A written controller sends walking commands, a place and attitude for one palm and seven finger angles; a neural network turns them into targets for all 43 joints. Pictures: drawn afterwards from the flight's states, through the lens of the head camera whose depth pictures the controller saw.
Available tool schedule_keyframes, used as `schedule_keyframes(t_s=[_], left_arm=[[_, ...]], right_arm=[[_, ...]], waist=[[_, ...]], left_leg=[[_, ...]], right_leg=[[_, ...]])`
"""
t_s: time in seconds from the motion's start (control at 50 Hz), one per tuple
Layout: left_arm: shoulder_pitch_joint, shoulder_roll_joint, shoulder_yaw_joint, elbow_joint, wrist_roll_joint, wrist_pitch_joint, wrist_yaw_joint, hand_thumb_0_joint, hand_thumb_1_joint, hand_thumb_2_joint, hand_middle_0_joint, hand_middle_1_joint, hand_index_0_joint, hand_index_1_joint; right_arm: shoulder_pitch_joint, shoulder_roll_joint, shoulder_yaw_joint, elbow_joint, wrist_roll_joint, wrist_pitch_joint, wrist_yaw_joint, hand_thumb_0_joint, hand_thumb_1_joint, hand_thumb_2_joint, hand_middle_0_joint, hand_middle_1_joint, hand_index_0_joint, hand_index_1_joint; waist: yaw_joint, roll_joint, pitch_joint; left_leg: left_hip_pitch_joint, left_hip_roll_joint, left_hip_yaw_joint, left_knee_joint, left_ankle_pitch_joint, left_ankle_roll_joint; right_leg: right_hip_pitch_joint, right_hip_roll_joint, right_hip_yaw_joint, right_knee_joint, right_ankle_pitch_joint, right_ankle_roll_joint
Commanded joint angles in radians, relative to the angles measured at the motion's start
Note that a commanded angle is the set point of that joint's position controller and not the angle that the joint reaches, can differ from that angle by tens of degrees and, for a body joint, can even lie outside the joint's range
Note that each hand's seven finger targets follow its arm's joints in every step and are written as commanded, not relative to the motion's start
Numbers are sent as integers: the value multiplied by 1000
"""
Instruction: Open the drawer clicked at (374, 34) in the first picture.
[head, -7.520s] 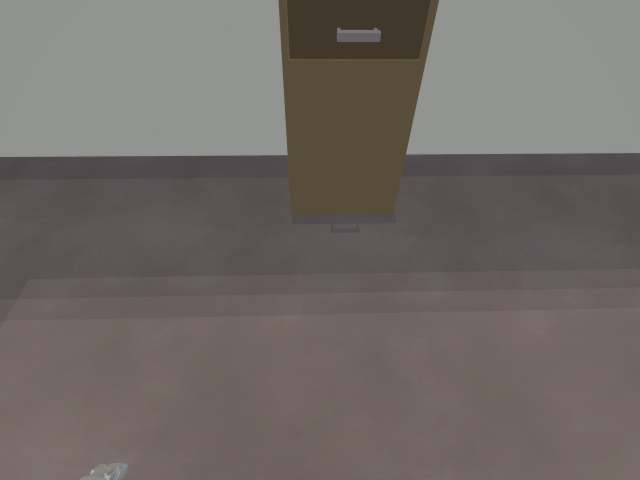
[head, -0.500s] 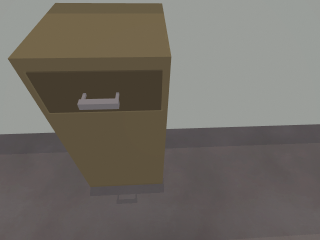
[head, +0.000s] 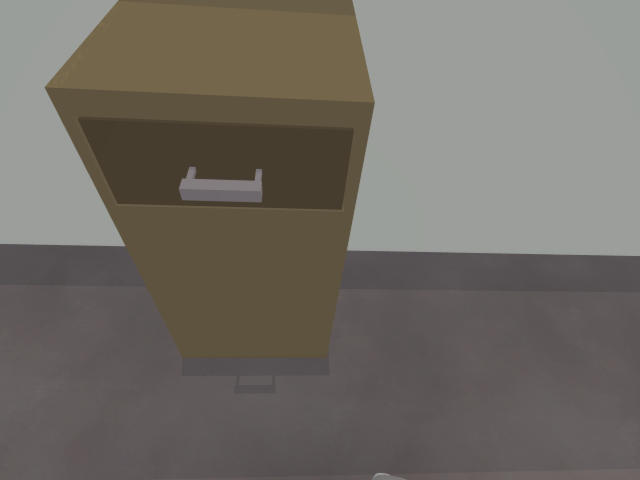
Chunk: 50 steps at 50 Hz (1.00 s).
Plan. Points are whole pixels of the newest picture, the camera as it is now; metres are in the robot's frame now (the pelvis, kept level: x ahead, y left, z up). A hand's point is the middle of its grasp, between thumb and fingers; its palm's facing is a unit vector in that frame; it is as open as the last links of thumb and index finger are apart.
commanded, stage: come to a stop and stand still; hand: left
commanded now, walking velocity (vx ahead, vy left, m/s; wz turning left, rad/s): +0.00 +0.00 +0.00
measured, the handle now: (223, 181) +0.55 +0.20 +0.03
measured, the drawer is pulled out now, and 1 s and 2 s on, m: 0.00 0.00 0.00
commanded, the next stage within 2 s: look again from close up in 0.66 s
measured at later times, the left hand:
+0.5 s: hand out of the picture -0.03 +0.15 -0.17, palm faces +0.01 -0.99 -0.17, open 7.3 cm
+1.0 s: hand out of the picture -0.02 +0.17 -0.18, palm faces +0.02 -0.98 -0.19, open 7.3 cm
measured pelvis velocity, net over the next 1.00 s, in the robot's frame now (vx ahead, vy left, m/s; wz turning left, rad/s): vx -0.03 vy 0.01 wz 0.00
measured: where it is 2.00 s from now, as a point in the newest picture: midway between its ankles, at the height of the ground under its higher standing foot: outside the picture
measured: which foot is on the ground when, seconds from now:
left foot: down 0.00-1.00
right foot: up 0.00-0.14, down 0.16-1.00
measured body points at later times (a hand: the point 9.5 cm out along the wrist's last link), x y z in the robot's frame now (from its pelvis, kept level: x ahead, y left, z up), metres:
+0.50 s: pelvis -0.02 -0.01 +0.01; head -0.02 -0.01 +0.46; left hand -0.03 +0.20 -0.15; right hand -0.04 -0.22 -0.15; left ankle -0.01 +0.10 -0.73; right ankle -0.03 -0.11 -0.73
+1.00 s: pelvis -0.03 +0.01 +0.00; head -0.03 +0.00 +0.45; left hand -0.02 +0.22 -0.16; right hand -0.03 -0.21 -0.16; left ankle -0.01 +0.10 -0.73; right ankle -0.03 -0.11 -0.73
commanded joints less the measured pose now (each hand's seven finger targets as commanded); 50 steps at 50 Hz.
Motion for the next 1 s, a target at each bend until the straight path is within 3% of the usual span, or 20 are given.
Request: schedule_keyframes(t_s=[0.0, 0.06, 0.08, 0.12, 0.14, 0.16, 0.18, 0.2, 0.22, 0.26, 0.36, 0.7, 0.72, 0.74, 0.76, 0.78, 0.8, 0.86, 0.92, 0.98], left_arm=[[68, 37, -10, -21, 2, -36, -6, 0, 900, 900, -200, -300, -200, -300], [48, 22, -32, -13, -5, -52, -3, 0, 900, 900, -200, -300, -200, -300], [73, 16, -36, 0, -7, -57, 1, 0, 900, 900, -200, -300, -200, -300], [148, 34, -42, 48, -7, -73, 8, 0, 900, 900, -200, -300, -200, -300], [151, 60, -42, 61, -6, -83, 13, 0, 900, 900, -200, -300, -200, -300], [144, 75, -45, 61, -8, -85, 15, 0, 900, 900, -200, -300, -200, -300], [132, 74, -43, 69, -7, -89, 15, 0, 900, 900, -200, -300, -200, -300], [134, 63, -46, 74, -9, -90, 15, 0, 900, 900, -200, -300, -200, -300], [128, 51, -51, 77, -10, -87, 15, 0, 900, 900, -200, -300, -200, -300], [131, 44, -54, 81, -9, -83, 14, 0, 900, 900, -200, -300, -200, -300], [162, 33, -57, 94, -9, -80, 16, 0, 900, 900, -200, -300, -200, -300], [209, -7, -57, 104, -12, -86, 16, 0, 900, 900, -200, -300, -200, -300], [212, -8, -57, 105, -12, -87, 17, 0, 900, 900, -200, -300, -200, -300], [258, 30, -67, 117, 10, -119, 49, 0, 900, 900, -200, -300, -200, -300], [228, 65, -62, 102, 0, -129, 40, 0, 900, 900, -200, -300, -200, -300], [211, 40, -62, 71, -5, -130, 38, 0, 900, 900, -200, -300, -200, -300], [185, 40, -63, 57, -8, -126, 33, 0, 900, 900, -200, -300, -200, -300], [178, 29, -61, 37, -8, -108, 24, 0, 900, 900, -200, -300, -200, -300], [197, 17, -61, 35, -6, -102, 19, 0, 900, 900, -200, -300, -200, -300], [207, 15, -62, 31, -6, -98, 17, 0, 900, 900, -200, -300, -200, -300]], right_arm=[[-33, -142, -12, -47, 7, -29, -13, 0, -900, -900, 200, 300, 200, 300], [41, -139, -12, -2, 12, -34, -15, 0, -900, -900, 200, 300, 200, 300], [54, -141, -12, 13, 14, -35, -14, 0, -900, -900, 200, 300, 200, 300], [59, -125, -7, 31, 26, -41, -13, 0, -900, -900, 200, 300, 200, 300], [65, -98, -3, 29, 34, -44, -10, 0, -900, -900, 200, 300, 200, 300], [58, -91, 1, 31, 34, -45, -5, 0, -900, -900, 200, 300, 200, 300], [55, -83, 6, 42, 28, -38, -5, 0, -900, -900, 200, 300, 200, 300], [52, -92, 6, 50, 25, -34, -6, 0, -900, -900, 200, 300, 200, 300], [57, -94, 8, 59, 26, -33, -6, 0, -900, -900, 200, 300, 200, 300], [54, -92, 14, 76, 25, -33, -4, 0, -900, -900, 200, 300, 200, 300], [67, -82, 24, 101, 22, -32, -4, 0, -900, -900, 200, 300, 200, 300], [158, -37, 28, 131, 19, -39, -10, 0, -900, -900, 200, 300, 200, 300], [165, -32, 28, 133, 20, -41, -11, 0, -900, -900, 200, 300, 200, 300], [36, -81, 35, 52, 19, -61, 6, 0, -900, -900, 200, 300, 200, 300], [64, -51, 40, 17, 23, -47, 12, 0, -900, -900, 200, 300, 200, 300], [149, -30, 44, 20, 11, -44, 9, 0, -900, -900, 200, 300, 200, 300], [156, -41, 44, 24, 9, -48, 9, 0, -900, -900, 200, 300, 200, 300], [154, -57, 43, 18, 8, -48, 5, 0, -900, -900, 200, 300, 200, 300], [146, -72, 41, 3, 9, -51, 1, 0, -900, -900, 200, 300, 200, 300], [137, -85, 41, 7, 10, -54, 0, 0, -900, -900, 200, 300, 200, 300]], waist=[[22, 179, -8], [-16, 171, -47], [-9, 162, -70], [8, 98, -91], [-12, 30, -90], [-19, 54, -79], [-24, -18, -80], [-20, -78, -67], [-24, -79, -49], [-18, -34, -2], [-9, 26, 41], [-5, 44, 47], [-6, 40, 34], [38, 40, 96], [-20, 14, 53], [-37, -18, -58], [-35, 3, -93], [-27, 105, -5], [-14, 51, 19], [-7, 43, 30]], left_leg=[[7, 221, -176, -283, 249, 120], [154, 236, -179, -229, 480, 133], [179, 230, -174, -204, 538, 124], [142, 175, -137, -133, 501, 60], [96, 132, -102, -116, 411, 16], [93, 110, -95, -143, 344, -2], [102, 102, -83, -149, 330, -14], [125, 102, -75, -151, 276, -17], [126, 104, -78, -174, 233, -13], [111, 104, -85, -198, 184, -9], [85, 101, -90, -231, 104, -10], [39, 102, -92, -236, 74, -9], [37, 102, -93, -235, 90, -9], [-78, 109, -52, -4, 183, -37], [-21, 94, -48, -50, 108, -40], [-5, 71, -60, -43, 53, -20], [3, 67, -65, -42, 86, -11], [-33, 91, -94, -81, 112, 0], [-75, 100, -113, -109, 129, 9], [-72, 107, -120, -127, 140, 15]], right_leg=[[31, 9, 9, 58, -32, 8], [80, 3, -17, -177, -42, 17], [127, 5, -23, -266, 6, 18], [274, -19, 5, -491, 255, 10], [316, -79, 79, -486, 414, -19], [306, -115, 82, -462, 489, -35], [292, -103, 86, -439, 505, -47], [258, -96, 84, -451, 453, -48], [236, -90, 79, -470, 373, -43], [206, -70, 77, -498, 242, -36], [188, -60, 78, -530, 140, -34], [186, -49, 68, -522, 131, -37], [201, -50, 67, -520, 149, -37], [192, -97, 99, -487, 466, -38], [187, -126, 108, -490, 439, -64], [243, -109, 113, -468, 270, -76], [248, -90, 97, -450, 209, -77], [183, -47, 58, -418, 125, -76], [206, -32, 48, -395, 170, -68], [210, -33, 38, -391, 185, -60]])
